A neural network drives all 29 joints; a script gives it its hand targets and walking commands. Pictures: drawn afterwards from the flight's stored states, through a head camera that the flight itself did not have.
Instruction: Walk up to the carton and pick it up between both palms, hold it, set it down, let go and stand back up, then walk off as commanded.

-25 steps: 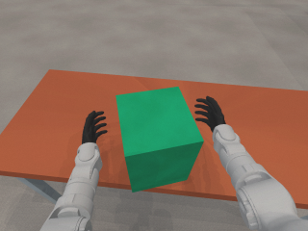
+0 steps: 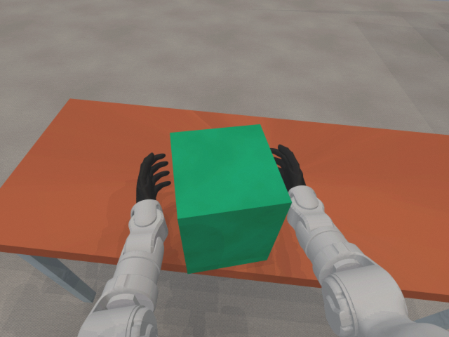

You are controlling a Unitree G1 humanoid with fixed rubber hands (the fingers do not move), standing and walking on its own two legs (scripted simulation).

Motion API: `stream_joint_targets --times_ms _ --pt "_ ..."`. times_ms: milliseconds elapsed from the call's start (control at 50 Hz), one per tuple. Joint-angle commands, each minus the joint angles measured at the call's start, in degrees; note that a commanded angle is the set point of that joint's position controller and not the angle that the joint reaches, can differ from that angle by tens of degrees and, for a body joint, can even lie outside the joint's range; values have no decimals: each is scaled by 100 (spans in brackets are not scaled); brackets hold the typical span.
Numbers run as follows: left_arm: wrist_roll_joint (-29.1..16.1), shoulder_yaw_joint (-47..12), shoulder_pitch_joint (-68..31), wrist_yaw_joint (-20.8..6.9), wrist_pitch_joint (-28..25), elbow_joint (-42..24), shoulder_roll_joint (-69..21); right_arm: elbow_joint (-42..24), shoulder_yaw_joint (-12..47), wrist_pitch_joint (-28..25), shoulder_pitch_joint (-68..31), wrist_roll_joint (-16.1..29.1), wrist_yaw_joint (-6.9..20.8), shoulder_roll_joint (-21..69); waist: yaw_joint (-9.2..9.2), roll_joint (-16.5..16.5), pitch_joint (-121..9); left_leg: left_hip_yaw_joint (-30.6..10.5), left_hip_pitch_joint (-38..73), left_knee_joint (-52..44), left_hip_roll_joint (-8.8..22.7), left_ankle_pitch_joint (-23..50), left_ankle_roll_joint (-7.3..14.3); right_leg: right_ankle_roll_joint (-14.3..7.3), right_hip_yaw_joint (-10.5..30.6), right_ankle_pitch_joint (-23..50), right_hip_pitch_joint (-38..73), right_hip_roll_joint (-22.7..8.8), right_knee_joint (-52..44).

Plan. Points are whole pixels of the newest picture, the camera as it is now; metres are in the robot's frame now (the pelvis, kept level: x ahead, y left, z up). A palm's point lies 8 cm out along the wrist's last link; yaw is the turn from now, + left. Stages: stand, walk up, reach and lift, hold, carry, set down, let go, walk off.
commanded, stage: reach and lift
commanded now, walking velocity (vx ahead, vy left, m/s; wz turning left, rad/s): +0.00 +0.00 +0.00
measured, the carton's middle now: (222, 201) +0.37 +0.06 +0.00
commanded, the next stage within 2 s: none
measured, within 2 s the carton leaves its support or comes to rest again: leaves its support in 1.46 s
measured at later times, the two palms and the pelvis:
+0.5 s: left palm (150, 194) +0.33 +0.20 +0.05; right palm (293, 182) +0.39 -0.07 +0.06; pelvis -0.01 +0.00 +0.00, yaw +0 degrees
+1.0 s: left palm (150, 196) +0.33 +0.19 +0.05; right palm (291, 180) +0.40 -0.07 +0.06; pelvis -0.01 +0.00 +0.00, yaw +0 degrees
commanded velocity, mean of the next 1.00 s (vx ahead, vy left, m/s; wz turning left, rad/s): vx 0.00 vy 0.00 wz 0.00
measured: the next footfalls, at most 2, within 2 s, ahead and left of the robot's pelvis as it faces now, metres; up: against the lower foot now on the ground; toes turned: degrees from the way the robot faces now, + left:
none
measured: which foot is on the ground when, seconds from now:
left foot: down 0.00-1.00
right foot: down 0.00-1.00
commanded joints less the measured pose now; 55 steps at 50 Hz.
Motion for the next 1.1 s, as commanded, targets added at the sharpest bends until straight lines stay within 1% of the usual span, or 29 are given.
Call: stream_joint_targets --times_ms 0,40,60,80,180,200,260,340,380,420,440,480,500,540,600,620,660,680,700,720,740,780,840,860,880,940,1000,1020,1080 --pt "563 -298 -1860 155 203 -1513 -408 -994 -283 -225 -2470 -166 -260 -169 147 655 -2454 761 1166 420 -334 3196 -329 -218 -114 1213 180 537 -426" --pt "524 -439 -1950 198 241 -1822 -496 -1031 -319 -243 -2420 -109 -268 -173 64 820 -2636 718 1353 544 -290 3520 -417 -273 -115 1292 55 575 -419" --pt "489 -502 -1875 220 234 -2003 -607 -1125 -169 -268 -2421 31 -249 -158 151 877 -2812 720 1512 597 -280 3880 -475 -307 -125 1395 85 615 -422" --pt "522 -522 -1935 250 249 -2148 -572 -1090 -206 -227 -2374 46 -246 -148 125 950 -2812 722 1557 577 -269 3745 -468 -316 -114 1270 25 597 -449" --pt "447 -305 -1955 170 307 -1535 -363 -1193 -60 -50 -2625 -31 -328 -43 153 198 -2242 697 1020 504 -294 2920 -170 -108 -45 1014 248 474 -425" --pt "433 -324 -2060 175 247 -1638 -400 -1134 -85 -37 -2663 -67 -323 -27 178 159 -2322 701 988 512 -284 2889 -163 -95 -49 978 278 452 -353" --pt "201 -243 -2141 111 167 -1439 -346 -1379 -11 1 -2867 -161 -378 80 203 -394 -2353 705 770 430 -282 2460 11 6 -54 806 322 427 -355" --pt "120 -136 -2451 107 94 -953 -285 -1427 -15 98 -3171 -337 -387 191 262 -768 -2139 730 348 358 -291 1785 163 106 -9 410 332 313 -276" --pt "169 -128 -2578 137 67 -935 -268 -1322 -67 153 -3182 -324 -368 250 264 -594 -2153 728 292 332 -280 1601 159 73 19 212 249 275 -289" --pt "259 -253 -2554 191 121 -1013 -387 -1228 -202 136 -3171 -312 -373 206 163 -280 -2192 687 473 312 -283 1740 77 -9 -50 274 112 335 -321" --pt "265 -274 -2452 227 136 -998 -451 -1112 -140 138 -3109 -244 -341 216 267 -121 -2240 704 547 353 -271 1916 56 -53 -30 364 115 339 -316" --pt "528 -316 -2457 279 225 -1143 -516 -758 -345 193 -2931 -186 -316 124 129 313 -2109 724 720 287 -266 1818 -64 -150 -68 133 -57 359 -442" --pt "535 -427 -2497 311 284 -1185 -659 -750 -349 166 -2991 -145 -292 123 142 550 -2193 741 843 302 -266 1942 -142 -215 -112 137 -124 389 -441" --pt "581 -539 -2416 336 415 -1342 -720 -466 -446 227 -2774 -136 -313 41 -25 688 -2041 679 1039 265 -249 2040 -216 -314 -122 172 -235 445 -551" --pt "623 -654 -2399 392 421 -1677 -870 -694 -394 130 -2799 -10 -298 79 57 1057 -2516 688 1296 408 -243 2592 -382 -398 -131 453 -289 507 -512" --pt "601 -590 -2390 386 435 -1622 -840 -673 -328 178 -2801 -18 -292 101 86 890 -2498 705 1292 410 -231 2605 -340 -372 -118 437 -266 511 -528" --pt "616 -606 -2268 361 422 -1720 -905 -718 -265 142 -2698 3 -292 181 121 926 -2618 679 1332 492 -238 3010 -346 -376 -100 668 -204 525 -517" --pt "531 -624 -2322 344 427 -1781 -903 -871 -275 123 -2796 -34 -324 156 56 811 -2675 654 1408 533 -226 3120 -324 -352 -86 751 -180 509 -540" --pt "489 -554 -2276 314 385 -1645 -885 -980 -171 119 -2783 -46 -333 249 139 566 -2667 685 1278 551 -244 2995 -264 -306 -44 699 -46 493 -512" --pt "360 -731 -2270 282 364 -1672 -1004 -1141 -115 92 -2869 -37 -310 352 111 580 -2735 661 1328 557 -239 2970 -246 -286 -106 696 -92 484 -508" --pt "408 -602 -2276 236 322 -1442 -947 -991 -132 140 -2838 -149 -334 421 78 330 -2519 658 1109 517 -249 2827 -192 -244 -95 688 68 481 -491" --pt "443 -501 -2316 170 238 -1555 -1026 -1141 -158 98 -2888 -310 -320 528 113 155 -2648 680 1152 495 -252 3015 -134 -167 -79 889 207 450 -487" --pt "553 -296 -2360 -78 52 -1149 -1179 -1404 37 45 -2974 -654 -272 1084 207 -458 -2518 704 869 410 -295 2699 58 3 -31 954 529 368 -425" --pt "686 -297 -2280 -216 6 -1071 -1445 -1279 1 1 -2905 -869 -219 1406 155 -498 -2465 732 872 370 -308 2662 81 39 -40 1200 636 318 -406" --pt "898 -280 -2420 -412 -37 -988 -1869 -1188 37 5 -2949 -1090 -89 2067 182 -511 -2381 752 831 281 -325 2530 127 50 -43 1194 702 286 -419" --pt "1352 -880 -2751 -980 -112 -884 -3420 -1295 226 -160 -2873 -1829 303 3958 14 -499 -2520 809 943 47 -371 2444 187 49 -204 1203 828 274 -503" --pt "1396 -1304 -2685 -1106 -62 -828 -3571 -1312 290 -298 -2685 -1965 397 4206 -166 21 -2802 777 1001 45 -393 2696 113 73 -248 1905 946 251 -426" --pt "1439 -1306 -2700 -1131 -46 -812 -3571 -1120 223 -297 -2558 -2005 402 4186 -250 200 -2769 795 1026 46 -381 2763 87 36 -250 1863 909 262 -460" --pt "1393 -1433 -2770 -1099 82 -788 -3624 -1098 118 -273 -2643 -1883 453 4083 -269 338 -2353 797 1074 60 -352 2801 6 -33 -223 1550 721 316 -550"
